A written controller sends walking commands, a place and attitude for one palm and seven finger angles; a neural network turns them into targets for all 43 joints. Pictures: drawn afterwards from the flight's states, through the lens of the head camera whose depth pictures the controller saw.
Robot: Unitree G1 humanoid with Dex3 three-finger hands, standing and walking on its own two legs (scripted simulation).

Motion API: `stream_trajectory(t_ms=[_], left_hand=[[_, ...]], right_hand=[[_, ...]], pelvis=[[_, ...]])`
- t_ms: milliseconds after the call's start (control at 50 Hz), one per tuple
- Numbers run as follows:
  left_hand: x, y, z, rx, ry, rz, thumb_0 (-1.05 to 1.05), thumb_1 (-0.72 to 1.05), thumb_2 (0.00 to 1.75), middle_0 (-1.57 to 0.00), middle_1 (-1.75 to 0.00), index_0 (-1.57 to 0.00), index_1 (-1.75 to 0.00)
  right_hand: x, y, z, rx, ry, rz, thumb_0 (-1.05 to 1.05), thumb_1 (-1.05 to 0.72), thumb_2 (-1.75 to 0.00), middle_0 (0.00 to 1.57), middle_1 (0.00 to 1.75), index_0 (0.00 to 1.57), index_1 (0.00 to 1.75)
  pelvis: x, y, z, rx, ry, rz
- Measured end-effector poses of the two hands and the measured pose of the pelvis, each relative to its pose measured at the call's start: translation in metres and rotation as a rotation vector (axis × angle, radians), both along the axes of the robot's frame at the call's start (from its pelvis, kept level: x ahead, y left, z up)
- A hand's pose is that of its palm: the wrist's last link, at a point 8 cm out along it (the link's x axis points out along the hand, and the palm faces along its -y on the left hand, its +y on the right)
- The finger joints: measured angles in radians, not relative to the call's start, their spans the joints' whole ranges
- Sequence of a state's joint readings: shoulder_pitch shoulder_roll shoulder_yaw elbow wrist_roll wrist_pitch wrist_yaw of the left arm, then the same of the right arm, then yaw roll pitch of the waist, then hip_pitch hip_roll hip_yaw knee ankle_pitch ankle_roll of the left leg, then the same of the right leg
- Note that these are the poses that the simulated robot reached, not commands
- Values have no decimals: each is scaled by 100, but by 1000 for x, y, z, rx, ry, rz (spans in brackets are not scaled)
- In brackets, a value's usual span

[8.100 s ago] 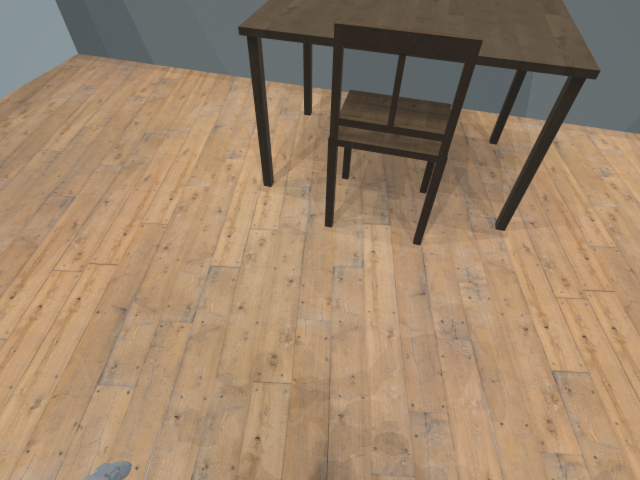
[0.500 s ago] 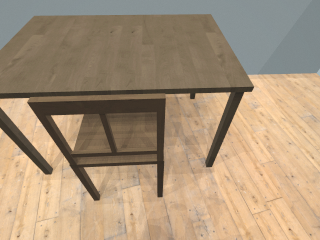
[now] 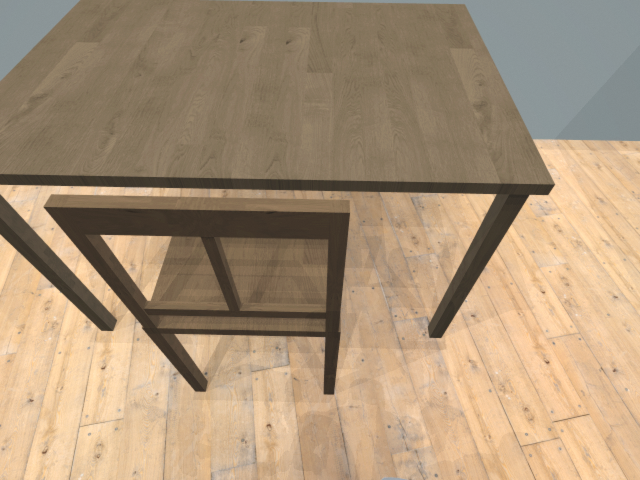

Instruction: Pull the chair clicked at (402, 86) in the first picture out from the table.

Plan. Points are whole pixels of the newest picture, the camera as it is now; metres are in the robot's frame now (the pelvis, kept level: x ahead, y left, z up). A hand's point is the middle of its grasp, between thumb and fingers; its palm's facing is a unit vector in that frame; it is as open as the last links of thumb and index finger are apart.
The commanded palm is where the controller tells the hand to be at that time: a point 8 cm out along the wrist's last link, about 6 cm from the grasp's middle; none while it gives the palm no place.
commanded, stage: come to a stop and stand still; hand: left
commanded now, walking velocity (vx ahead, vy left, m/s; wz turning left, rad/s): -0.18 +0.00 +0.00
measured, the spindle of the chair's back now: (223, 273) +0.45 +0.19 -0.10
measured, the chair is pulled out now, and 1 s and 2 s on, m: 0.00 0.00 0.00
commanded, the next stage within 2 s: look again from close up in 0.72 s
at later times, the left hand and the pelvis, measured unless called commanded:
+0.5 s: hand out of the picture +0.00 +0.19 -0.18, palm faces +0.10 -0.97 -0.20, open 7.3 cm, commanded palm none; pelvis -0.03 +0.00 +0.00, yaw +1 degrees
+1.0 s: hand out of the picture -0.04 +0.14 -0.17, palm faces +0.02 -0.98 -0.18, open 7.3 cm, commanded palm none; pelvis -0.03 -0.02 +0.00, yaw +1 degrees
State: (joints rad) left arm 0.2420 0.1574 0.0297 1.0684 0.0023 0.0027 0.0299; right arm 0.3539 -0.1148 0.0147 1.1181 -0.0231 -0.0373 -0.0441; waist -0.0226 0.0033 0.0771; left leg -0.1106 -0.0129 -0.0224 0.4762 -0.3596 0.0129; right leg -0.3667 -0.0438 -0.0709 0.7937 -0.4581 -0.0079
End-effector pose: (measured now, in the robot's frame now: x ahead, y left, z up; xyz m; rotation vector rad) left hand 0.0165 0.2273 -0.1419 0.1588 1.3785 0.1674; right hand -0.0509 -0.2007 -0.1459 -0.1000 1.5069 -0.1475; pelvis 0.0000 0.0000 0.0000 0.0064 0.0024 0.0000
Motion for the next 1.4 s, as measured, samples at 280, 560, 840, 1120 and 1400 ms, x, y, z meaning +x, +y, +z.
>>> stream_trajectory(t_ms=[280, 560, 840, 1120, 1400], left_hand=[[43, -20, 14, 43, -181, -1, -1, 93, 90, -20, -30, -20, -30], [-47, 16, -4, -18, -52, 71, 0, 92, 90, -20, -30, -20, -30], [-78, -27, 4, -16, 70, 17, 0, 91, 90, -20, -30, -20, -30], [-56, -34, 0, -16, -27, 7, 2, 93, 90, -20, -30, -20, -30], [-70, -26, 1, -25, -20, 23, 0, 91, 90, -20, -30, -20, -30]], right_hand=[[86, -52, -5, -29, -159, 42, 0, -91, -90, 20, 30, 20, 29], [62, -17, 19, -73, -240, 104, 0, -93, -90, 20, 30, 20, 29], [-12, -15, -5, 26, -30, 20, 0, -91, -90, 20, 30, 20, 29], [21, -33, -3, -8, -142, 30, 1, -93, -90, 20, 30, 20, 29], [30, -35, 6, -34, -164, 64, 1, -92, -90, 20, 30, 20, 29]], pelvis=[[-8, -23, 0, 34, -22, 31], [-32, 7, 4, -7, -34, 39], [-38, -9, 1, -2, 10, 12], [-28, -19, 1, 1, -30, 15], [-35, -14, 5, 2, -33, 18]])
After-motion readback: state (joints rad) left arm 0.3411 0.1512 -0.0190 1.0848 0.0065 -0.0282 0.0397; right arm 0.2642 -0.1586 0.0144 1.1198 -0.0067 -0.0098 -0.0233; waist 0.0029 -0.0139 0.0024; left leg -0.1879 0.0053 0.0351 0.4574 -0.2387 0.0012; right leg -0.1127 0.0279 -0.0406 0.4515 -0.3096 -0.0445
